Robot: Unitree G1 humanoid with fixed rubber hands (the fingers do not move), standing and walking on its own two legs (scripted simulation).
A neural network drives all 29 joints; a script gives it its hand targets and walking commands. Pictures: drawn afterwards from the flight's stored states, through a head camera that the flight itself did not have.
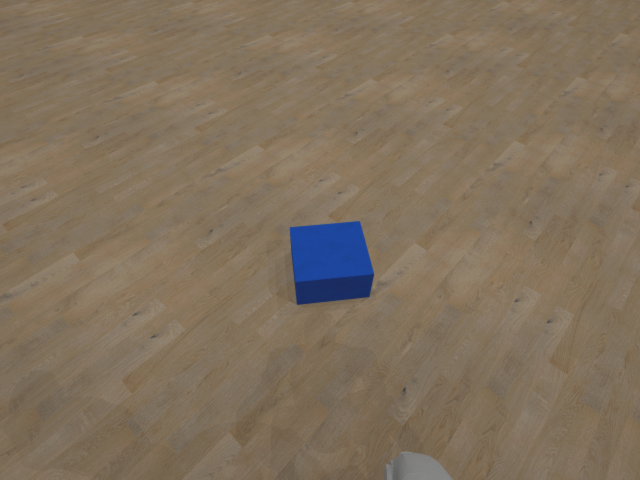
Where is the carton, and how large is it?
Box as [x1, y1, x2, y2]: [290, 221, 373, 304]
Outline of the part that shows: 359,221 290,227 291,252 297,304 369,296 373,271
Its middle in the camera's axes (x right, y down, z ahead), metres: +0.03 +0.09 +1.47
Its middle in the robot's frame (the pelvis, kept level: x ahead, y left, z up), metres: +0.94 -0.04 -0.70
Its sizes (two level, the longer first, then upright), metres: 0.275 0.254 0.151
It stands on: the floor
